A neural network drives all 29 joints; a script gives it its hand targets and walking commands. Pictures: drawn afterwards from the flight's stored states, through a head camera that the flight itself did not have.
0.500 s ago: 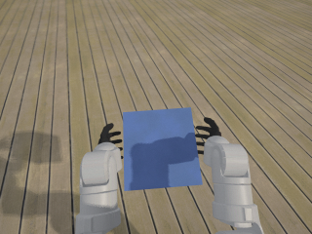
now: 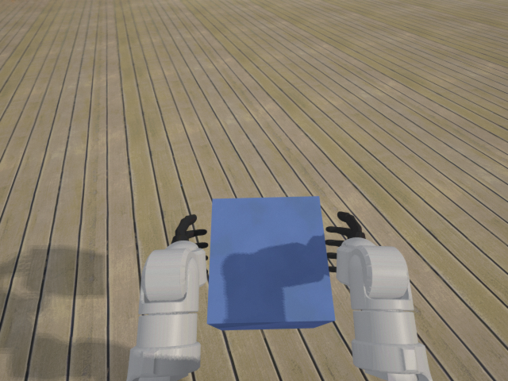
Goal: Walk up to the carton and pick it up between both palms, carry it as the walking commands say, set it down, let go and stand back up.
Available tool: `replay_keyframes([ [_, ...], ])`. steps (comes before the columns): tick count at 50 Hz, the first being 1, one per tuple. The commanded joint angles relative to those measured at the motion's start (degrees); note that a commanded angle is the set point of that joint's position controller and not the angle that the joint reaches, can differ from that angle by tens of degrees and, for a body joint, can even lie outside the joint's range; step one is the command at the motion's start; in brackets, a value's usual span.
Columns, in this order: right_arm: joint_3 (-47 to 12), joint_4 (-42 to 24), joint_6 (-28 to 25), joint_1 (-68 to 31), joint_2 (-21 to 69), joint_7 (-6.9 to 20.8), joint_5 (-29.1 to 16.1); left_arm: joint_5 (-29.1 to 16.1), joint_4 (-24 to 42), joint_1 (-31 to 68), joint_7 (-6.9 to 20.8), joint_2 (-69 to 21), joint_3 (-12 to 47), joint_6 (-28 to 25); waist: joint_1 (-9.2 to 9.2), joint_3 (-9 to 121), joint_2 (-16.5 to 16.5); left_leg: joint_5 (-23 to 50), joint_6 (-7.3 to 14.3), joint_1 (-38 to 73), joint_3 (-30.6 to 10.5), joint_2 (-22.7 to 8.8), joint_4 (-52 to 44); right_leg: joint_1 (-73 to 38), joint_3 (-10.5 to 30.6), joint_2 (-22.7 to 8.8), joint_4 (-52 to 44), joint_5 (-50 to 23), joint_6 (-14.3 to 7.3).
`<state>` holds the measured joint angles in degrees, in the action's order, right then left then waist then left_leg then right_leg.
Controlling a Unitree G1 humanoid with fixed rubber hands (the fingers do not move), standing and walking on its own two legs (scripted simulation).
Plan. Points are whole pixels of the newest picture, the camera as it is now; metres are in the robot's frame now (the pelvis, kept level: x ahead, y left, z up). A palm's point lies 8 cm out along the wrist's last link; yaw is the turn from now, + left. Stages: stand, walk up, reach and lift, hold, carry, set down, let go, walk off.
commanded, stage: carry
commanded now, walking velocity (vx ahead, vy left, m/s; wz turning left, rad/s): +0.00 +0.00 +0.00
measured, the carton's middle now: (266, 268) +0.34 -0.01 -0.01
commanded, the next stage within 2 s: none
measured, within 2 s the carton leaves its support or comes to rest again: neither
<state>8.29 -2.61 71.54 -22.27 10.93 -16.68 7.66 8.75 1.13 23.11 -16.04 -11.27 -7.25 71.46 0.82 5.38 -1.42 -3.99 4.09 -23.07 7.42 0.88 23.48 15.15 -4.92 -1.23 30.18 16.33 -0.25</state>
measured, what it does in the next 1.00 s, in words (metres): steps on the spot: left foot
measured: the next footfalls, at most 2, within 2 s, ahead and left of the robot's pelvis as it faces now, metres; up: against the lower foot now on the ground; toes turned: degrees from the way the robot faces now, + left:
left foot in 0.60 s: +0.07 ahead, +0.08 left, +0.00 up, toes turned -10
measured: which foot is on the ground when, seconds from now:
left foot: down 0.00-0.48, up 0.50-0.58, down 0.60-1.00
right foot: down 0.00-1.00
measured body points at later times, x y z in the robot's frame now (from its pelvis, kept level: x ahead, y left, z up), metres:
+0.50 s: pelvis -0.05 -0.01 +0.00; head -0.07 -0.01 +0.45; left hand +0.25 +0.14 +0.09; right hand +0.27 -0.12 +0.09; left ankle +0.11 +0.06 -0.72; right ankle +0.00 -0.12 -0.73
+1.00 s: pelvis -0.05 -0.02 +0.00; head -0.08 -0.03 +0.45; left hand +0.26 +0.11 +0.08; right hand +0.26 -0.15 +0.08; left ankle +0.04 +0.07 -0.73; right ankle -0.02 -0.13 -0.73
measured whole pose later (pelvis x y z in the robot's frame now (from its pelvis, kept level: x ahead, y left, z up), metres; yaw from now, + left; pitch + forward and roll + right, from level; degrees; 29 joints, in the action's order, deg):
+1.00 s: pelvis -0.05 -0.02 +0.00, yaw +1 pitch +2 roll -1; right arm 9.1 1.6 65.9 -22.0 10.8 -11.8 10.9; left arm 10.6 -2.8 22.9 -12.7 -11.2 -8.5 66.0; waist -0.8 6.5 -1.2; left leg -5.7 2.6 -24.2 5.0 -0.8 27.3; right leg 20.2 -4.0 0.1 30.0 12.4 -1.2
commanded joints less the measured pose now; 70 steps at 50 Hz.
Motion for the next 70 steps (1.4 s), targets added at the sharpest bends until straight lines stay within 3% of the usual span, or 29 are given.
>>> replay_keyframes([
  [1,-34.37,0.00,-0.41,-32.59,61.20,26.20,-25.90,-25.91,2.43,30.31,23.82,-61.65,33.24,-0.90,-1.34,12.47,-1.47,-24.91,-3.32,6.66,-11.81,-9.52,-10.63,0.07,1.23,-1.97,-3.71,9.72,-2.22],
  [4,-33.42,1.12,-0.36,-32.88,61.49,26.06,-25.43,-26.55,2.04,31.80,24.06,-61.87,33.32,-0.67,-1.44,13.09,-2.09,-23.73,-4.24,7.52,-9.72,-8.28,-10.08,0.12,0.57,-1.06,-4.33,9.88,-2.77],
  [8,-32.72,1.55,-0.49,-33.21,61.74,25.62,-24.78,-27.28,0.93,32.90,24.45,-62.45,33.18,-0.37,-1.30,13.62,0.57,-18.36,-5.10,10.40,-6.76,-5.61,-4.62,3.80,2.79,-2.22,-8.33,13.73,-3.50],
  [12,-32.18,1.68,-0.76,-33.96,61.74,25.24,-24.70,-27.67,-0.88,33.92,24.74,-62.99,32.52,0.00,-0.59,13.44,3.62,-15.18,-3.21,14.94,-7.00,-4.53,3.97,12.47,5.64,-4.93,-10.26,18.65,-3.44],
  [15,-31.79,2.27,-0.84,-34.82,61.61,25.34,-25.04,-27.34,-2.24,34.40,24.63,-63.07,31.86,0.22,-0.51,12.16,-0.84,-20.94,-2.27,12.21,-10.74,-6.37,0.05,13.73,3.20,-2.70,-5.26,19.18,-3.08],
  [17,-31.57,2.36,-0.68,-35.50,61.30,25.52,-25.26,-26.81,-2.26,34.45,24.34,-62.92,31.43,0.13,-1.25,11.68,-6.68,-28.68,-3.93,5.88,-13.40,-8.51,-10.19,6.88,-0.95,1.35,-0.32,15.15,-3.15],
  [19,-31.74,2.14,-0.54,-35.74,61.43,25.62,-25.22,-26.57,-1.24,34.32,24.06,-62.77,31.72,-0.27,-2.02,13.46,-8.81,-30.06,-6.42,2.26,-11.66,-8.74,-15.15,-0.83,-3.91,3.67,3.81,12.77,-3.62],
  [21,-32.41,1.27,-0.58,-35.18,61.81,25.46,-25.06,-26.69,0.13,33.58,23.95,-62.84,32.24,-0.68,-2.42,15.39,-5.89,-25.97,-8.32,2.32,-7.29,-6.66,-13.58,-4.76,-5.00,4.27,2.18,11.36,-4.03],
  [22,-32.83,0.67,-0.58,-34.69,61.89,25.34,-24.98,-26.74,0.79,33.27,23.94,-62.93,32.46,-0.82,-2.49,15.74,-2.77,-23.30,-9.28,2.74,-4.49,-4.65,-10.12,-5.20,-4.38,3.89,-1.07,11.54,-4.43],
  [23,-33.27,0.12,-0.55,-34.26,61.91,25.23,-25.00,-26.77,1.30,33.00,23.95,-62.81,32.59,-0.90,-2.62,15.46,2.97,-20.52,-10.29,4.09,-1.03,-1.31,-2.41,-2.88,-0.90,1.42,-7.56,14.51,-5.50],
  [24,-33.55,-0.21,-0.56,-34.18,61.65,25.13,-25.23,-27.11,1.48,33.64,24.01,-63.29,32.80,-0.90,-2.04,15.66,13.82,-17.42,-7.40,9.19,-0.50,0.62,15.29,6.12,8.26,-5.26,-12.32,17.21,-6.67],
  [25,-33.29,0.12,-0.73,-34.50,60.99,24.97,-25.07,-27.28,0.56,33.51,24.36,-63.56,32.74,-0.51,-1.49,14.61,15.12,-14.83,-5.33,11.72,-1.45,-0.01,27.79,14.73,12.08,-11.74,-16.75,20.71,-7.99],
  [26,-33.03,0.45,-1.10,-34.73,61.18,24.81,-25.11,-27.53,-0.43,33.94,24.64,-63.27,32.98,0.00,-0.74,13.09,13.93,-14.86,-3.68,13.59,-2.97,-1.04,33.83,21.21,11.00,-14.53,-18.90,21.91,-7.82],
  [27,-33.14,0.39,-1.36,-34.74,61.78,24.78,-25.34,-27.51,-1.16,34.13,24.80,-63.47,33.44,0.41,0.17,11.10,10.61,-14.37,-1.93,14.38,-5.12,-2.05,29.19,23.20,7.81,-13.46,-17.01,20.69,-5.15],
  [28,-32.56,0.99,-1.34,-34.43,62.00,24.84,-25.48,-26.92,-2.65,33.78,24.75,-63.87,32.91,0.63,0.58,10.61,5.69,-14.74,-1.42,13.11,-5.52,-2.73,16.61,19.09,5.50,-10.96,-10.97,19.74,-3.23],
  [29,-32.13,1.05,-1.29,-35.50,61.88,24.90,-26.05,-26.45,-2.84,33.97,24.47,-63.60,31.89,0.33,-0.19,11.39,0.80,-16.47,-1.97,13.28,-4.57,-2.07,6.73,14.82,4.60,-8.46,-5.14,15.95,-3.38],
  [30,-32.29,0.81,-0.96,-36.64,61.84,25.06,-26.59,-26.47,-1.84,34.62,24.07,-63.11,31.86,-0.07,-0.87,12.20,-2.01,-16.17,-2.25,12.90,-8.65,-5.98,-0.96,11.03,4.70,-7.17,-0.16,8.13,-2.38],
  [31,-30.48,4.60,-0.99,-34.62,60.74,25.58,-25.51,-25.35,-2.76,34.92,23.72,-61.51,30.31,-0.51,-1.22,11.20,-8.81,-22.70,0.43,10.52,-22.00,-13.85,-6.46,14.59,4.75,-4.35,4.32,6.32,-0.31],
  [32,-30.59,3.95,-0.84,-33.39,60.73,25.79,-25.79,-26.52,0.00,36.40,23.84,-61.50,32.16,-0.12,-1.03,10.75,-12.57,-24.85,1.74,6.14,-28.21,-17.42,-9.93,12.18,3.50,-1.38,9.81,9.30,0.47],
  [33,-30.75,3.33,-0.75,-34.30,61.23,25.89,-25.93,-26.38,-0.22,36.33,23.69,-62.23,32.97,-0.14,-1.08,11.83,-9.98,-23.76,1.90,5.36,-28.33,-18.09,-11.19,9.97,4.30,-0.97,12.93,9.33,-0.02],
  [35,-32.27,0.50,-0.91,-35.86,62.24,25.63,-26.57,-27.05,1.04,36.91,23.71,-63.06,33.77,-0.50,-1.17,14.76,-5.13,-20.79,2.13,6.31,-22.66,-16.84,-9.40,7.47,4.17,-1.16,12.17,7.50,-1.01],
  [37,-31.90,0.05,-1.29,-35.09,62.04,24.99,-25.67,-26.97,0.86,35.83,23.73,-62.67,33.03,-0.92,-1.32,16.88,-4.59,-14.04,0.89,8.42,-17.72,-14.13,-7.21,3.99,2.75,-0.17,4.49,4.65,-1.66],
  [39,-29.79,4.01,-2.34,-32.42,60.55,24.84,-22.91,-25.17,-2.49,33.37,23.85,-61.64,31.18,-2.17,-1.40,19.14,-3.91,-7.00,-0.29,10.32,-15.19,-12.54,-4.74,-0.44,2.26,-0.59,-1.32,0.57,-1.51],
  [42,-31.05,2.90,-3.62,-32.07,60.56,24.90,-22.44,-24.23,-2.85,31.30,24.29,-62.01,30.67,-3.55,-1.53,17.62,1.24,-15.01,-1.58,7.78,-11.69,-9.94,-3.82,0.57,6.42,-4.24,-4.33,0.05,-2.02],
  [44,-29.62,4.60,-5.12,-31.46,59.77,24.96,-21.02,-22.52,-4.73,30.23,24.38,-61.36,28.70,-5.08,-1.51,16.06,1.71,-15.90,-1.75,7.50,-11.50,-9.14,-3.41,2.94,7.51,-5.08,-6.15,2.19,-2.30],
  [55,-32.58,-0.16,-9.07,-24.91,57.11,24.50,-20.41,-20.98,0.62,23.82,23.71,-57.91,30.63,-9.30,-1.03,16.50,2.14,-6.89,-1.59,9.11,-10.55,-8.35,1.35,4.47,9.05,-6.87,-8.23,-1.17,-2.61],
  [70,-31.15,-0.34,-16.14,-18.76,51.42,23.59,-16.42,-17.69,1.53,18.60,22.70,-51.39,29.59,-16.13,-0.78,16.16,1.66,-2.31,-1.75,9.52,-9.81,-8.84,2.61,3.37,8.58,-6.69,-6.86,-3.14,-2.69],
])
